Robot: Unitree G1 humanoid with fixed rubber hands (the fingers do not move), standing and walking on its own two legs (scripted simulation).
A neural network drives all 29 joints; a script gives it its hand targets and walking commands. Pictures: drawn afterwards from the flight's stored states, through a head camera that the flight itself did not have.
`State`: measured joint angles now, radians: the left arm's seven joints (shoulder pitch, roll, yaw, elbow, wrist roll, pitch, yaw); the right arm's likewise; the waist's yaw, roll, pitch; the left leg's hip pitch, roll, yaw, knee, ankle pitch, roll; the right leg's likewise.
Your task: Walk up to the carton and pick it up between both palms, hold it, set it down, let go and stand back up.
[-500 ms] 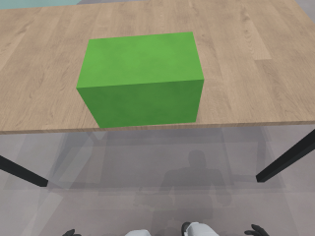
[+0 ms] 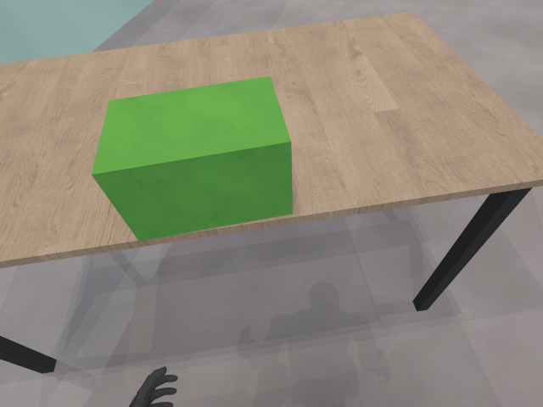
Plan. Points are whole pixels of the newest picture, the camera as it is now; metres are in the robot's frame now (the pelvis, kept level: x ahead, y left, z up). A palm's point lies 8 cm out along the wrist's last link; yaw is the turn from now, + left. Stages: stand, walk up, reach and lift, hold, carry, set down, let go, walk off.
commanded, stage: stand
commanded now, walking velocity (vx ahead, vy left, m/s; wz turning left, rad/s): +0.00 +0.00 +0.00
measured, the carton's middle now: (204, 159) +0.50 +0.10 +0.08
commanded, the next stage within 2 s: none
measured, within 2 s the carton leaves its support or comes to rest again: neither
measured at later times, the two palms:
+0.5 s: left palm out of the picture +0.00 +0.27 -0.13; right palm out of the picture -0.02 -0.24 -0.14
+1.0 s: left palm out of the picture +0.04 +0.26 -0.13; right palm out of the picture +0.00 -0.22 -0.14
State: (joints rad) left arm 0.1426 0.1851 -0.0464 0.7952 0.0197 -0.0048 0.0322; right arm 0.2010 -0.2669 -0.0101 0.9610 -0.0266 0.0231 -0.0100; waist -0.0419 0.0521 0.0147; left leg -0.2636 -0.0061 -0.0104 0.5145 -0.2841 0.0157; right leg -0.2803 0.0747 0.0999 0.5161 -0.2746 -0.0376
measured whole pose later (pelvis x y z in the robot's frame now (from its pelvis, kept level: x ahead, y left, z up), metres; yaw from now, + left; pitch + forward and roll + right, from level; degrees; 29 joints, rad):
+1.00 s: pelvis -0.01 +0.02 +0.00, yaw -2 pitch +2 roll +0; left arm 0.23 0.20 -0.01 1.01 0.01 -0.01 0.03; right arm 0.22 -0.22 0.01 1.09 -0.02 0.00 -0.02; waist -0.02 0.01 0.01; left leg -0.24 -0.03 0.03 0.47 -0.27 0.03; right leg -0.28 0.05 0.14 0.49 -0.24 0.01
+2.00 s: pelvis -0.01 +0.04 +0.00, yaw -2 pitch -1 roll +0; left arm 0.27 0.15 -0.01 1.12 0.01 0.01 0.05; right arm 0.27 -0.17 0.00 1.14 -0.02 0.01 -0.04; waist -0.01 0.00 0.04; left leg -0.17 -0.04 0.04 0.45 -0.27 0.06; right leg -0.20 0.04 0.16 0.46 -0.25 0.03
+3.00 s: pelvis +0.00 +0.05 +0.00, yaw -2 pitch -1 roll +0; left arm 0.29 0.13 -0.01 1.15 0.01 0.01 0.06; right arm 0.29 -0.14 -0.01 1.13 -0.01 0.00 -0.04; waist -0.01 0.00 0.05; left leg -0.14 -0.05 0.05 0.45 -0.28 0.07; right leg -0.18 0.02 0.17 0.46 -0.26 0.04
